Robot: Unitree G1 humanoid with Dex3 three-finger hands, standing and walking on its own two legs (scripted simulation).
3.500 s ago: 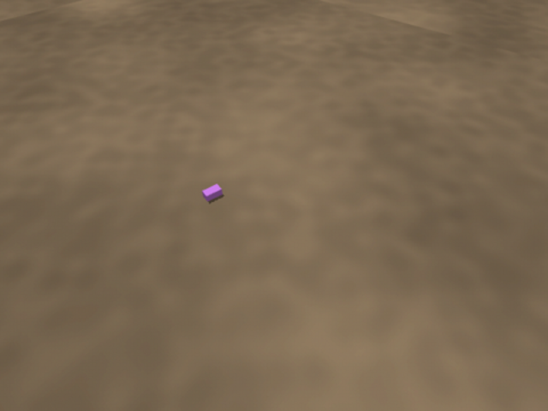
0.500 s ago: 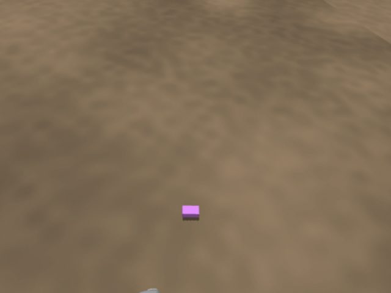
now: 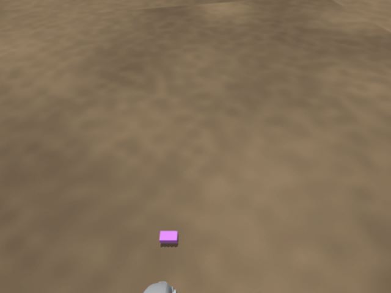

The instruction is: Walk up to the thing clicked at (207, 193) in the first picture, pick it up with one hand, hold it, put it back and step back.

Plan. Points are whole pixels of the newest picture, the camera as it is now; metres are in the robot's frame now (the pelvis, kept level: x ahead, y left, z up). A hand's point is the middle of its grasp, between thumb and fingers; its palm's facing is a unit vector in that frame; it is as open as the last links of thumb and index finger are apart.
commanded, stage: walk up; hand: left
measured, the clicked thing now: (168, 237) +0.53 +0.19 -0.73
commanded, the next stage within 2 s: none
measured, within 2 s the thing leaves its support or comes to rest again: neither
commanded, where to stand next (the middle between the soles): +0.19 -0.05 m, yaw +3 degrees
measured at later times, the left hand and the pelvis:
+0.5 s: hand (128, 282) +0.19 +0.18 -0.15, palm faces +0.01 -0.92 -0.38, open 7.4 cm; pelvis +0.12 -0.10 -0.01, yaw +2 degrees
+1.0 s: hand out of the picture +0.17 +0.23 -0.15, palm faces +0.07 -0.88 -0.47, open 7.4 cm; pelvis +0.13 -0.08 -0.01, yaw +6 degrees
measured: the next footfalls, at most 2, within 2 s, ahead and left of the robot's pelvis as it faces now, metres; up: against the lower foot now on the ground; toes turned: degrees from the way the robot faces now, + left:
left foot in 0.20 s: +0.19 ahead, +0.06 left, +0.00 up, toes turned +6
right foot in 0.50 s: +0.23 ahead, -0.20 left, +0.00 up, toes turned +4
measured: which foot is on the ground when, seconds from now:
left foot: up 0.00-0.18, down 0.20-0.52, up 0.54-0.84, down 0.86-1.00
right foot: down 0.00-0.22, up 0.24-0.48, down 0.50-1.00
